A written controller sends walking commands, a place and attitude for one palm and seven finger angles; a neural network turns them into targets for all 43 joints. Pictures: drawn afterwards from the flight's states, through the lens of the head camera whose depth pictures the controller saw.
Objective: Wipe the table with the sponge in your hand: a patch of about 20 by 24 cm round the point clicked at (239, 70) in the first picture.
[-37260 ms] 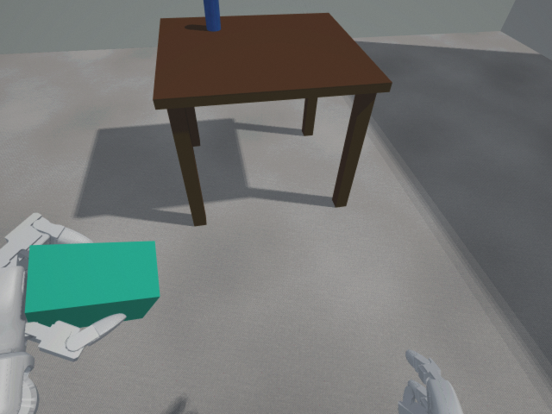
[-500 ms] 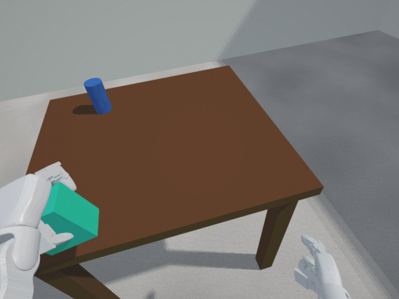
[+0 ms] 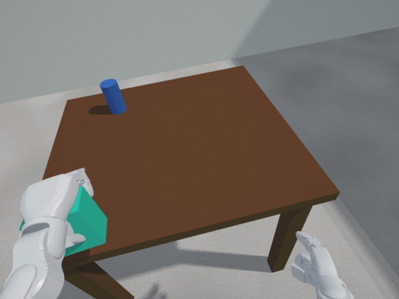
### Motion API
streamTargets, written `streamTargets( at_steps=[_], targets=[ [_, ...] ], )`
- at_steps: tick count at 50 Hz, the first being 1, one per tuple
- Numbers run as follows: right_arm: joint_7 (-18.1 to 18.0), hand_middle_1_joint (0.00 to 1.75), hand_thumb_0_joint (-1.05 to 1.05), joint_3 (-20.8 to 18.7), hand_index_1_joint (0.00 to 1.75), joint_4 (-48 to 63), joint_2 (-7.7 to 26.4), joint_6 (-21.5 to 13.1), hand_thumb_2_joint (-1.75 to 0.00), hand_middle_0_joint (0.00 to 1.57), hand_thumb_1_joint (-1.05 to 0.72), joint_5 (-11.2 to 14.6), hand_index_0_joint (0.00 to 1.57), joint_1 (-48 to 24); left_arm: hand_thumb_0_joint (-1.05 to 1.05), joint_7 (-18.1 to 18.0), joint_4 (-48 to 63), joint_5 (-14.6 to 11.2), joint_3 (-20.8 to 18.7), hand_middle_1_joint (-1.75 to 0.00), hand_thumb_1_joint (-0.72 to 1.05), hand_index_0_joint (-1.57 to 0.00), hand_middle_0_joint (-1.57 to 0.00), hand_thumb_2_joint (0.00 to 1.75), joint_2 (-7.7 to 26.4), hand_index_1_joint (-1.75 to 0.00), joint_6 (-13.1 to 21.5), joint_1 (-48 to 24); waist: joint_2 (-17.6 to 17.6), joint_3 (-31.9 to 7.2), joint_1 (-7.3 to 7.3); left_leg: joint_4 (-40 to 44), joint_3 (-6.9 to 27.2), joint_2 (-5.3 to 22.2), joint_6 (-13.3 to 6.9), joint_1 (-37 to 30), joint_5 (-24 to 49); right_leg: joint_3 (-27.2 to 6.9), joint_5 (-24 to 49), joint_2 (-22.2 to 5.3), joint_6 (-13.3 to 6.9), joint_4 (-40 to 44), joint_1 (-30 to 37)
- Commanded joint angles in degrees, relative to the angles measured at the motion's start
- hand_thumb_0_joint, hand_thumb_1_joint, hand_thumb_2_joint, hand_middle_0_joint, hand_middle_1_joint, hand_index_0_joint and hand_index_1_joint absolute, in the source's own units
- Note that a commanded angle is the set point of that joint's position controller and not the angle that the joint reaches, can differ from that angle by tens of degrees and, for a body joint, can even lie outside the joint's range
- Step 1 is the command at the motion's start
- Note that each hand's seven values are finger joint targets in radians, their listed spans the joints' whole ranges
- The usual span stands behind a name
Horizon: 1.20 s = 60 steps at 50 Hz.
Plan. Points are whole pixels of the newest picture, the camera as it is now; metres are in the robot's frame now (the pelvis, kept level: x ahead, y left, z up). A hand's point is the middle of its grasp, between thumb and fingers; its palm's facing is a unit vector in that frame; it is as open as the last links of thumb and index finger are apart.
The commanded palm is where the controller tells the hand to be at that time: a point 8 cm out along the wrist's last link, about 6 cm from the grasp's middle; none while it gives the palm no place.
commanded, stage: turn the palm down, sponge in hand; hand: left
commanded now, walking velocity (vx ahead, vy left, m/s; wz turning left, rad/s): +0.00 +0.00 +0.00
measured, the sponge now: (73, 228) +0.21 +0.31 +0.04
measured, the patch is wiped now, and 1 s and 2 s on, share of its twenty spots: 0.00 0.00 0.00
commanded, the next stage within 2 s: move the sponge above the wiping area in 0.34 s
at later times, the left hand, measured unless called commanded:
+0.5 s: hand (88, 213) +0.22 +0.26 +0.08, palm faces -0.03 -0.10 -0.99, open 10.6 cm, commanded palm +0.20 +0.27 +0.16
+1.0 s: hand (93, 205) +0.25 +0.27 +0.07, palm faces -0.01 -0.07 -1.00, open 10.6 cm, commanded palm +0.22 +0.27 +0.14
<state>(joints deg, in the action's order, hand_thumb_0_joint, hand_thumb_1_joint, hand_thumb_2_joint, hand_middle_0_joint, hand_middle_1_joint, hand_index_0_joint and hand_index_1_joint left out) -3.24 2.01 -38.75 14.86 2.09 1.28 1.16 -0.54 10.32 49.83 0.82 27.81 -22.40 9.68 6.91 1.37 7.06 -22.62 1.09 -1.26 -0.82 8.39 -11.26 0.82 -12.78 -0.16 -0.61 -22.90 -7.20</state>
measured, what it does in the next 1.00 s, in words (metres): stands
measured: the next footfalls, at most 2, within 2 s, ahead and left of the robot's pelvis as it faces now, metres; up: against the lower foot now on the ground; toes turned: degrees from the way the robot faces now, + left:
none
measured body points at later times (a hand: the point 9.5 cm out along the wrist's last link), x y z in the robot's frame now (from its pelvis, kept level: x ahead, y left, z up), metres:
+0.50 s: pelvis +0.00 -0.02 +0.00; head +0.00 -0.06 +0.45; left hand +0.22 +0.26 +0.14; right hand +0.25 -0.23 -0.09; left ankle +0.01 +0.11 -0.74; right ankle +0.00 -0.12 -0.74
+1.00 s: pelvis +0.00 -0.01 +0.00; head +0.00 -0.05 +0.45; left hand +0.24 +0.27 +0.12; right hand +0.24 -0.22 -0.09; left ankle +0.01 +0.11 -0.74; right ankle +0.00 -0.12 -0.74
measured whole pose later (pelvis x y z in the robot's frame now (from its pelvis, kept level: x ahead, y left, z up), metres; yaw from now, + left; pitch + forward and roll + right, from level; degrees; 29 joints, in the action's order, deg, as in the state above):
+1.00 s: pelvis +0.00 -0.01 +0.00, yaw -1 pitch -2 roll +0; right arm -3.9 0.6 -40.4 14.5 1.2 1.6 1.7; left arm -3.0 1.4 53.2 3.4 26.8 -15.0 4.5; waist 5.5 1.3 6.8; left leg -22.4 0.8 -0.4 -0.1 9.1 -11.2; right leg 0.4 -12.7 0.8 -1.5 -23.1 -8.4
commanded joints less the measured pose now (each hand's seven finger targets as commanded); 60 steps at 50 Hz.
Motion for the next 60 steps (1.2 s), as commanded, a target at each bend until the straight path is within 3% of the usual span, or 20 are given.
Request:
streamTargets(
  at_steps=[1,7,8,12,18,22,23,25,27,28,32,33,40,42,43,47,48,52,53,60],
  targets=[
    [-0.9,0.30,0.00,-2.0,0.30,10.1,5.7,-3.1,-0.90,0.20,-0.90,-0.7,0.20,-11.3,0.00,0.0,12.8,2.3,-6.9,-1.60,0.10,-1.20,-1.20,1.30,13.9,-1.60,3.7,-11.5,-5.5,-11.6,-0.30,2.7,1.6,-0.1,-1.9,-4.1,11.8,-1.6,7.9,1.2,-2.5,3.2,2.7],
    [-0.8,0.30,0.00,-2.1,0.30,9.7,5.1,-3.3,-0.90,0.20,-0.90,-1.1,0.20,-11.9,0.00,-3.6,15.1,3.9,-14.9,-1.60,0.10,-1.20,-1.20,1.30,19.4,-1.60,7.9,-10.8,-1.5,-12.1,1.73,1.5,2.5,-0.6,-1.5,-5.4,14.8,-5.6,10.0,2.3,-4.1,3.7,3.2],
    [-0.6,0.30,0.00,-2.0,0.30,9.6,4.2,-3.5,-0.90,0.20,-0.90,-0.9,0.20,-11.2,0.00,-4.2,14.3,3.5,-11.0,-1.60,0.10,-1.20,-1.20,1.30,14.5,-1.60,7.9,-11.0,-1.8,-12.1,0.81,1.1,1.6,-0.3,-1.4,-5.4,15.3,-3.4,10.3,1.5,-3.6,3.2,2.9],
    [-0.2,0.30,0.00,-2.5,0.30,9.2,5.3,-3.2,-0.90,0.20,-0.90,-0.5,0.20,-12.5,0.00,-4.9,12.3,2.1,-12.1,-1.60,0.10,-1.20,-1.20,1.30,15.1,-1.60,5.5,-9.9,-0.5,-10.8,1.03,1.3,1.9,-0.7,-1.0,-4.9,15.1,-5.9,11.8,1.9,-4.1,3.8,2.6],
    [-0.4,0.30,0.00,-2.3,0.30,10.0,5.3,-3.3,-0.90,0.20,-0.90,0.1,0.20,-13.0,0.00,-2.3,11.8,1.3,-5.0,-1.60,0.10,-1.20,-1.20,1.30,10.1,-1.60,2.8,-10.3,-3.4,-9.8,-0.60,1.7,1.0,-0.8,-1.6,-3.9,12.5,-4.4,10.5,0.9,-3.0,3.7,2.6],
    [-0.9,0.30,0.00,-2.2,0.30,10.1,5.7,-3.3,-0.90,0.20,-0.90,-0.4,0.20,-13.8,0.00,-1.9,13.6,2.6,-10.6,-1.60,0.10,-1.20,-1.20,1.30,17.0,-1.60,4.4,-11.9,-4.9,-11.3,0.68,1.5,1.6,-1.2,-1.8,-4.9,11.9,-6.9,9.5,1.3,-3.3,4.2,2.9],
    [-1.0,0.30,0.00,-2.2,0.30,10.4,4.8,-3.6,-0.90,0.20,-0.90,-0.4,0.20,-12.6,0.00,-2.1,13.2,2.4,-7.8,-1.60,0.10,-1.20,-1.20,1.30,13.1,-1.60,5.1,-10.6,-5.1,-11.8,0.30,1.2,0.9,-1.1,-2.0,-4.6,12.2,-4.6,10.0,0.7,-2.8,3.6,3.4],
    [-1.0,0.30,0.00,-2.6,0.30,9.4,5.5,-3.4,-0.90,0.20,-0.90,-0.6,0.20,-11.3,0.00,-2.9,11.1,2.9,-9.8,-1.60,0.10,-1.20,-1.20,1.30,14.7,-1.60,6.6,-11.8,-5.6,-11.7,0.15,1.2,1.2,-1.1,-1.7,-4.5,12.7,-5.0,10.9,1.0,-3.0,3.9,3.1],
    [-1.1,0.30,0.00,-2.5,0.30,9.0,5.9,-3.3,-0.90,0.20,-0.90,-0.6,0.20,-12.3,0.00,-4.1,10.8,3.4,-15.0,-1.60,0.10,-1.20,-1.20,1.30,20.0,-1.60,6.8,-11.8,-3.8,-11.3,1.27,1.2,1.9,-1.3,-1.4,-4.5,12.4,-7.7,10.4,1.6,-3.8,4.1,3.0],
    [-1.0,0.30,0.00,-2.6,0.30,9.4,5.0,-3.5,-0.90,0.20,-0.90,-0.3,0.20,-11.8,0.00,-4.3,10.4,2.9,-10.7,-1.60,0.10,-1.20,-1.20,1.30,14.5,-1.60,6.9,-11.3,-3.1,-11.2,0.54,0.9,0.9,-1.1,-1.6,-4.2,12.3,-5.5,10.4,0.9,-3.2,3.8,2.9],
    [-1.0,0.30,0.00,-2.8,0.30,8.5,5.7,-3.5,-0.90,0.20,-0.90,0.2,0.20,-12.4,0.00,-5.0,6.9,2.7,-11.6,-1.60,0.10,-1.20,-1.20,1.30,15.8,-1.60,6.0,-13.7,-2.1,-9.0,0.24,1.5,1.8,-1.2,-1.2,-3.9,10.6,-7.2,7.7,1.6,-3.8,4.7,0.5],
    [-0.9,0.30,0.00,-2.9,0.30,8.8,5.5,-3.7,-0.90,0.20,-0.90,0.4,0.20,-11.9,0.00,-4.6,6.7,2.2,-7.3,-1.60,0.10,-1.20,-1.20,1.30,11.3,-1.60,5.8,-13.9,-1.5,-9.9,-0.47,1.5,0.8,-0.9,-1.4,-3.8,10.2,-4.7,7.9,1.0,-3.2,4.3,0.9],
    [-1.1,0.30,0.00,-3.0,0.30,8.9,5.6,-4.2,-0.90,0.20,-0.90,0.0,0.20,-10.9,0.00,-3.2,6.9,2.9,-4.7,-1.60,0.10,-1.20,-1.20,1.30,10.6,-1.60,6.6,-16.3,-3.3,-12.3,-0.72,1.9,1.6,-1.0,-1.5,-4.0,10.6,-3.7,8.7,1.1,-3.0,3.6,1.5],
    [-1.3,0.30,0.00,-2.9,0.30,8.6,5.9,-4.1,-0.90,0.20,-0.90,-0.1,0.20,-11.8,0.00,-3.8,6.2,3.8,-9.6,-1.60,0.10,-1.20,-1.20,1.30,15.8,-1.60,6.9,-16.7,-4.3,-12.0,0.31,1.9,2.3,-1.2,-1.5,-4.1,10.0,-6.1,7.3,1.7,-3.6,4.1,1.2],
    [-1.2,0.30,0.00,-2.9,0.30,8.9,5.3,-4.2,-0.90,0.20,-0.90,0.0,0.20,-11.0,0.00,-4.1,6.5,3.9,-6.4,-1.60,0.10,-1.20,-1.20,1.30,11.9,-1.60,7.4,-17.4,-4.2,-12.7,-0.30,1.7,1.5,-0.9,-1.6,-3.8,10.6,-3.8,8.2,1.3,-3.2,3.3,1.7],
    [-1.4,0.30,0.00,-3.0,0.30,7.8,5.9,-3.8,-0.90,0.20,-0.90,0.0,0.20,-11.2,0.00,-6.2,3.3,5.3,-11.1,-1.60,0.10,-1.20,-1.20,1.30,17.0,-1.60,7.5,-21.2,-3.2,-12.0,0.39,2.2,2.3,-1.1,-1.1,-3.5,9.3,-5.9,5.8,2.0,-3.9,4.0,0.4],
    [-1.4,0.30,0.00,-3.2,0.30,8.0,5.4,-3.9,-0.90,0.20,-0.90,0.2,0.20,-10.6,0.00,-6.5,3.2,5.1,-7.4,-1.60,0.10,-1.20,-1.20,1.30,12.4,-1.60,7.4,-21.4,-2.3,-13.0,-0.23,1.7,1.3,-0.8,-1.3,-3.6,10.3,-3.9,7.3,1.5,-3.6,3.2,0.9],
    [-0.8,0.30,0.00,-3.1,0.30,7.8,5.8,-3.6,-0.90,0.20,-0.90,0.4,0.20,-11.4,0.00,-7.0,2.3,4.7,-9.4,-1.60,0.10,-1.20,-1.20,1.30,14.3,-1.60,5.9,-18.9,-0.5,-13.6,0.57,2.0,2.4,-0.9,-0.7,-3.6,12.0,-5.2,8.8,1.9,-4.2,2.9,1.7],
    [-0.8,0.30,0.00,-3.2,0.30,8.2,5.4,-3.5,-0.90,0.20,-0.90,0.5,0.20,-10.8,0.00,-6.6,2.2,4.0,-5.2,-1.60,0.10,-1.20,-1.20,1.30,9.6,-1.60,5.3,-18.9,-2.0,-13.9,-0.25,1.8,1.5,-0.7,-1.0,-3.4,12.2,-3.1,9.9,1.4,-3.6,2.5,2.0],
    [-0.5,0.30,0.00,-3.2,0.30,8.5,6.0,-2.8,-0.90,0.20,-0.90,0.6,0.20,-10.4,0.00,-4.2,1.1,3.8,-4.1,-1.60,0.10,-1.20,-1.20,1.30,9.8,-1.60,4.1,-17.2,-4.8,-13.0,-0.74,1.4,2.0,-0.8,-1.2,-2.7,12.9,-3.1,12.0,1.2,-3.2,2.5,2.0]
  ],
)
